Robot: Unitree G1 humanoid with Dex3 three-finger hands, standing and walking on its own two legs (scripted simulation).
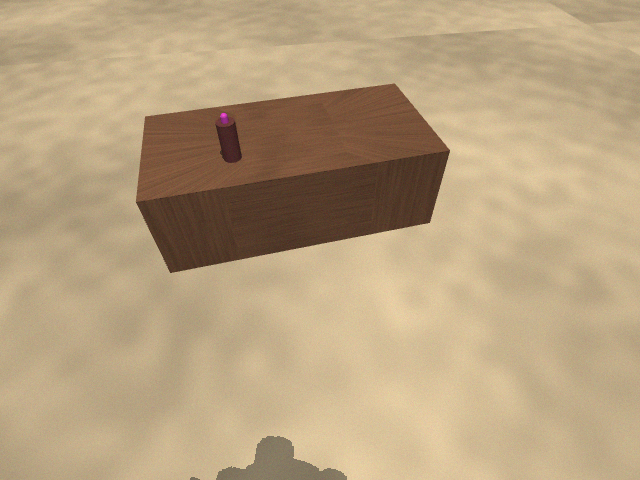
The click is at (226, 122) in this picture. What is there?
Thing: necked bottle
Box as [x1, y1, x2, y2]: [215, 113, 241, 162]
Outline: 221,113 220,117 216,120 215,123 224,160 228,162 234,162 241,157 234,120 231,117 228,117 225,113
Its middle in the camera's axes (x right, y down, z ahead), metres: -0.33 -0.38 +1.40
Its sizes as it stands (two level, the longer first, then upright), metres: 0.068 0.068 0.183
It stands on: a support 0.39 m high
